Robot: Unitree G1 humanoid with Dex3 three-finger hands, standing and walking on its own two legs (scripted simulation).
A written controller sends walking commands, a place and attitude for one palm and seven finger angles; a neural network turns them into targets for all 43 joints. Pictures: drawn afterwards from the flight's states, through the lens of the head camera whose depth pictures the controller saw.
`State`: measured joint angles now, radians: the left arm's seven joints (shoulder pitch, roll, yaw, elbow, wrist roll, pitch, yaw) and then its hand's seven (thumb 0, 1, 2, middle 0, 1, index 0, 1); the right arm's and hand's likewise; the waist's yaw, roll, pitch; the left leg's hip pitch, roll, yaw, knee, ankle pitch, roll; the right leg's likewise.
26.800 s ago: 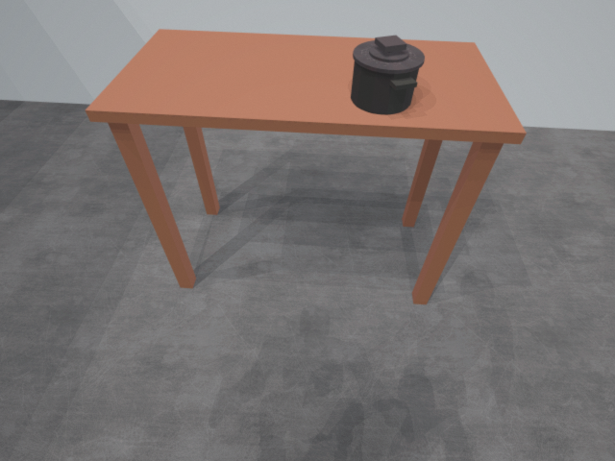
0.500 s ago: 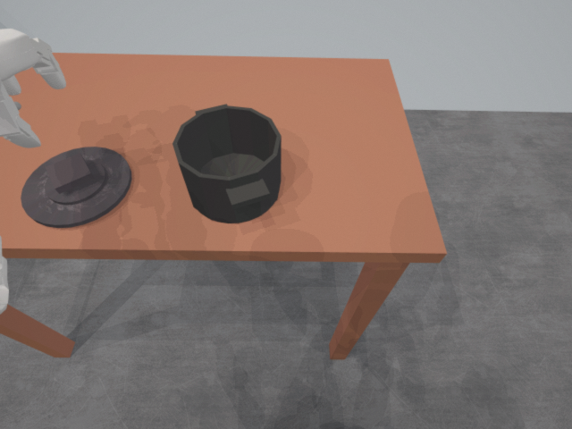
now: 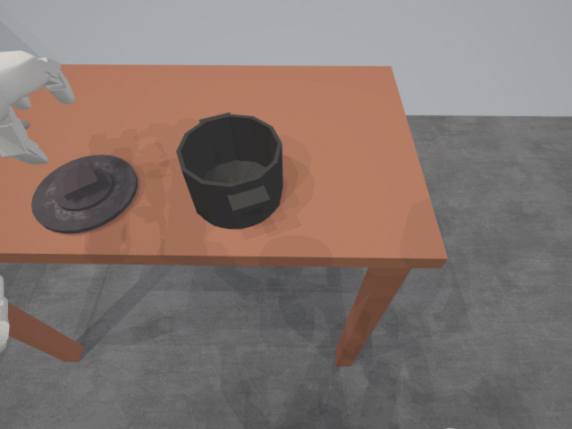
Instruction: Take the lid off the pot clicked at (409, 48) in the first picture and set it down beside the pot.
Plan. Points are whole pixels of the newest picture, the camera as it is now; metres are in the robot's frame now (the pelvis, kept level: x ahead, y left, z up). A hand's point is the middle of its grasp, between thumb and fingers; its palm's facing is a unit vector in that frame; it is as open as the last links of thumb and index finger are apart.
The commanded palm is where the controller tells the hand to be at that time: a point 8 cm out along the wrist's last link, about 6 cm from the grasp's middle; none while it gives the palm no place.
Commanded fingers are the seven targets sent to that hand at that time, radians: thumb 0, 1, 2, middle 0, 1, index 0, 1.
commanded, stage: draw the hand back to the body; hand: left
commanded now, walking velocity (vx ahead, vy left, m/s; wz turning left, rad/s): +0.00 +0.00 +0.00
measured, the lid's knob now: (78, 180) +0.48 +0.33 +0.06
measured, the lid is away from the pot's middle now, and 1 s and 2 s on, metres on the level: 0.25 0.25 0.25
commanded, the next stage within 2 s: step back with the hand held close in 1.98 s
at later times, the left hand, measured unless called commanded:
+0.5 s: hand (29, 113) +0.40 +0.26 +0.25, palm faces +0.42 -0.88 -0.22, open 10.8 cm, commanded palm +0.34 +0.30 +0.25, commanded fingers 0.00 0.17 0.81 -0.35 -0.64 -0.35 -0.64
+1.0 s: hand out of the picture +0.31 +0.25 +0.26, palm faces +0.49 -0.86 -0.17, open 8.6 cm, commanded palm +0.26 +0.28 +0.25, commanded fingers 0.00 0.78 0.88 -0.23 -0.36 -0.23 -0.36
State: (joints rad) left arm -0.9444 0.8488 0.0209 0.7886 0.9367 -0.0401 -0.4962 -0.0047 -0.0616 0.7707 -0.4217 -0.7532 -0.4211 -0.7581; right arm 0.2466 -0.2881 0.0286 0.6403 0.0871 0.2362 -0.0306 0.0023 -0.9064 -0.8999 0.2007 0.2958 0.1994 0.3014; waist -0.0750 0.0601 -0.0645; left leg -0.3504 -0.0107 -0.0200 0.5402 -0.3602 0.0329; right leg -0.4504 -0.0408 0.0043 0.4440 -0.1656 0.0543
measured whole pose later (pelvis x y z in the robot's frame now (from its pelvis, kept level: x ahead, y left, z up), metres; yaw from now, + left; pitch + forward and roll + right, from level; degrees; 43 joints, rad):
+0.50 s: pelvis +0.01 -0.02 +0.01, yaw -1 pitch +2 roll -2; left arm -0.54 0.49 0.37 0.33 -0.01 -0.12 0.03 -0.01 -0.01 0.78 -0.41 -0.73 -0.41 -0.73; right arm 0.22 -0.21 0.06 0.64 0.03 -0.02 -0.05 0.00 -0.90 -0.90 0.20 0.30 0.20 0.30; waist 0.01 0.02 0.01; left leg -0.12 0.02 -0.01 0.42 -0.34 0.00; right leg -0.24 -0.01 0.01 0.36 -0.16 0.03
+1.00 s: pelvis +0.00 -0.02 +0.01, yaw -1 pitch -1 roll -1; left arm -0.21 0.38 0.41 -0.02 -0.09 -0.12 0.07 0.00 0.54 0.85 -0.28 -0.46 -0.28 -0.47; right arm 0.15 -0.23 0.03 0.69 0.01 -0.10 -0.04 0.01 -0.91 -0.90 0.20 0.30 0.20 0.30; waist 0.06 0.06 0.01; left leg -0.03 0.02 -0.01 0.37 -0.31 0.00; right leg -0.16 -0.01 0.00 0.34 -0.15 0.03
